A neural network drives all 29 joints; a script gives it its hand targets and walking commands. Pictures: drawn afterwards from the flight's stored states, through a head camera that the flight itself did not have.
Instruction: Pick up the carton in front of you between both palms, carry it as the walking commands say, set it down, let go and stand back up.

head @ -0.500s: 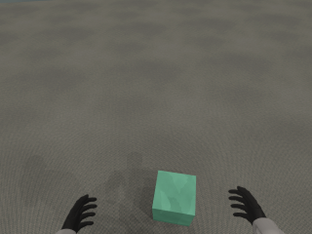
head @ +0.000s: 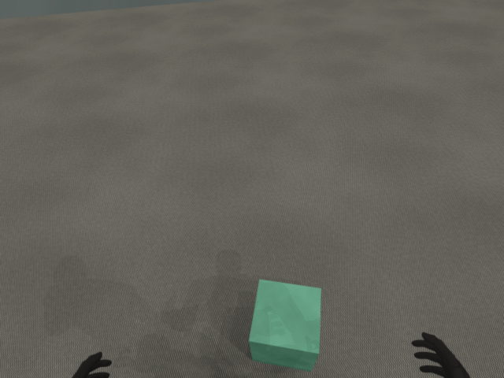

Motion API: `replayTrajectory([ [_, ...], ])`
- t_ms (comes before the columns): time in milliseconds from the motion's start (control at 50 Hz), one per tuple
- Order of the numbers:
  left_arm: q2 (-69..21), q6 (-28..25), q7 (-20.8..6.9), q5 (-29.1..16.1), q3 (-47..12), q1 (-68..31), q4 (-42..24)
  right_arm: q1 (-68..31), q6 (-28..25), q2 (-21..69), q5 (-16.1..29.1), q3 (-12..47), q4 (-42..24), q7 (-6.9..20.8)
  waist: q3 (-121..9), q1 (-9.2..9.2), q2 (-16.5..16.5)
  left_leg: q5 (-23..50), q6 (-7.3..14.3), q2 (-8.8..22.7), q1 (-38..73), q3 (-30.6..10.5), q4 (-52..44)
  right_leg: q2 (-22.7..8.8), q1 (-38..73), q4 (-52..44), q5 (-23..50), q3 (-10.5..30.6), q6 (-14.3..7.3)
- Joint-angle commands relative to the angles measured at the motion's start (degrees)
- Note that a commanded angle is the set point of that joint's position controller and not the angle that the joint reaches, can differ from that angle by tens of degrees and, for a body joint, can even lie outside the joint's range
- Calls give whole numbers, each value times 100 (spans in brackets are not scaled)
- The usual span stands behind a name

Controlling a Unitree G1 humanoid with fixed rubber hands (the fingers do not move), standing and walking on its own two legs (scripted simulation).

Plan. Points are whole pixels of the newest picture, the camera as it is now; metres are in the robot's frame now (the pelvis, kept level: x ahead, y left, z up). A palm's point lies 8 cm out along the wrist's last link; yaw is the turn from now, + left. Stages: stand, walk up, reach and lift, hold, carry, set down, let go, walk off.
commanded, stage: stand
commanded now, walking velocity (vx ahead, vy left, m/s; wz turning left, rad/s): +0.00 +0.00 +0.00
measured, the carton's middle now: (285, 326) +0.40 -0.07 -0.65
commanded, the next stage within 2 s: none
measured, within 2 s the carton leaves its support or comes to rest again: neither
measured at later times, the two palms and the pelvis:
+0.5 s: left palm out of the picture +0.11 +0.30 -0.09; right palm out of the picture +0.13 -0.30 -0.09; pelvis +0.01 +0.00 +0.00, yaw +0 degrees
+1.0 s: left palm out of the picture +0.08 +0.31 -0.09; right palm out of the picture +0.08 -0.30 -0.09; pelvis -0.01 +0.00 +0.01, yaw +0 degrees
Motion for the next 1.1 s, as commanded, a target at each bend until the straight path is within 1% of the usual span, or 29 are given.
replayTrajectory([
  [0,770,-125,7,-21,148,-242,-221,-239,-76,-746,-15,-123,-213,-48,-280,-53,-253,1661,-88,602,187,-334,-357,-691,23,-459,1580,472,76],
  [40,876,-114,15,-73,165,-235,-206,-151,-114,-865,16,-141,-201,5,-333,-72,-241,1638,-75,595,148,-418,-363,-674,239,-409,1888,513,87],
  [60,866,-73,2,-63,161,-258,-151,-245,-142,-861,5,-201,-216,-5,-245,-29,-575,1491,-89,522,129,-407,-373,-643,-14,-449,1558,493,102],
  [120,953,-71,19,-31,126,-249,-104,-207,-162,-773,-21,-71,-73,-36,-132,-31,-317,1485,-76,496,127,-438,-441,-649,46,-586,1420,565,62],
  [180,841,-156,28,-65,63,-190,48,-210,-171,-949,-13,-50,63,-45,-101,19,-127,1994,15,583,28,-435,-445,-718,320,-509,2002,470,129],
  [220,917,-143,25,-76,59,-178,215,-161,-176,-889,-13,-39,81,12,-246,36,-562,2050,-27,646,298,-424,-428,-685,319,-445,2372,406,76],
  [300,917,-49,6,-37,127,-403,335,-321,-211,-838,0,-54,144,-54,-114,-40,246,1957,-68,586,140,-452,-581,-730,301,-539,1900,448,36],
  [380,917,-99,-32,-91,101,-355,384,-196,-224,-861,55,-57,332,-93,-545,-5,-434,2560,-66,708,400,-438,-472,-693,609,-447,2355,364,47],
  [400,808,-145,-11,-67,86,-368,397,-175,-224,-892,77,-42,316,-77,-507,-58,-18,2627,22,616,405,-444,-411,-763,577,-443,2560,496,0],
  [420,811,-161,-12,-128,54,-300,402,-314,-231,-912,68,-30,419,-49,-444,60,-116,2664,-25,689,336,-437,-431,-771,565,-472,2509,498,-4],
  [440,805,-140,-14,-91,34,-251,493,-176,-181,-1036,32,-39,482,-75,-379,63,-31,2567,-32,629,356,-467,-503,-726,518,-568,2354,485,-28],
  [460,956,-96,18,-56,76,-548,451,-360,-215,-917,76,-38,350,-46,-134,-115,-292,2276,-72,636,410,-473,-520,-695,309,-541,2213,428,49],
  [500,865,-79,15,-91,70,-570,504,-435,-239,-841,52,27,393,-51,-488,-35,-97,2282,-61,646,492,-360,-528,-669,533,-599,2194,335,92],
  [580,860,-153,3,-96,31,-552,553,-417,-232,-974,14,-18,449,-53,-228,-27,-289,2424,-37,670,309,-453,-648,-716,630,-612,2341,311,51],
  [600,962,-164,7,-89,91,-359,652,-397,-182,-1032,52,-4,565,-71,92,44,-348,2174,15,623,270,-526,-702,-724,283,-795,2191,559,30],
  [640,1032,-148,-5,-57,98,-530,593,-258,-202,-954,54,-12,612,-31,-124,-125,-135,1669,13,619,207,-555,-809,-765,586,-737,2058,510,-15],
  [660,1075,-153,11,-103,137,-586,647,-353,-193,-1004,24,1,616,-17,-92,42,-281,1646,47,680,185,-529,-817,-848,596,-848,2048,611,-34],
  [680,1017,-156,-5,-133,83,-420,748,-332,-194,-1090,38,-12,703,27,-277,-11,-44,1450,-17,707,309,-478,-800,-833,644,-895,1800,583,1],
  [760,984,-155,0,-70,94,-643,641,-287,-230,-938,37,25,740,-18,46,4,-556,1312,76,762,155,-603,-914,-894,445,-996,1456,663,-74],
  [820,933,-124,-67,-109,0,-669,811,-489,-263,-1109,46,17,838,-9,33,4,98,906,-27,675,-22,-556,-1048,-722,382,-1033,1046,553,-10],
  [880,1109,-121,-62,-81,72,-668,914,-393,-257,-1120,10,-2,839,20,-15,-34,-387,1106,-24,664,117,-518,-1037,-723,478,-977,1356,538,66],
  [900,1048,-138,-55,-76,44,-594,883,-328,-303,-1095,35,51,854,12,-61,-73,-167,1241,-10,650,102,-558,-1031,-803,516,-998,1398,625,12],
  [920,1015,-166,-58,-189,54,-418,920,-294,-285,-1068,82,47,959,15,-107,126,-128,1431,-9,697,111,-496,-966,-855,601,-956,1535,653,24],
  [960,1094,-222,-59,-109,43,-480,968,-324,-250,-1097,37,49,920,-4,162,-48,-298,1662,48,655,191,-557,-977,-789,399,-994,1597,574,-1],
  [980,1136,-222,-69,-148,51,-554,1021,-201,-248,-1096,107,61,1045,-11,-20,44,-508,1791,20,710,268,-628,-1045,-744,448,-903,1516,566,6],
  [1000,961,-202,-84,-70,4,-583,986,-458,-293,-1223,23,50,1004,14,42,-4,-103,1865,18,703,319,-609,-974,-740,395,-909,1821,540,34],
  [1020,1124,-138,-83,-123,17,-468,1007,-297,-281,-1142,52,28,1037,-3,-116,114,-190,1582,8,711,223,-580,-968,-818,552,-923,1589,632,-19],
  [1040,1129,-159,-75,-146,33,-466,1019,-244,-247,-1165,110,32,1074,10,-59,31,-82,1469,-31,686,231,-577,-1011,-759,508,-979,1461,581,15],
  [1080,1150,-174,-51,-147,-14,-600,1059,-233,-242,-1097,130,79,1077,31,93,6,-415,1220,7,711,207,-601,-1136,-824,426,-1089,1199,660,-7],
])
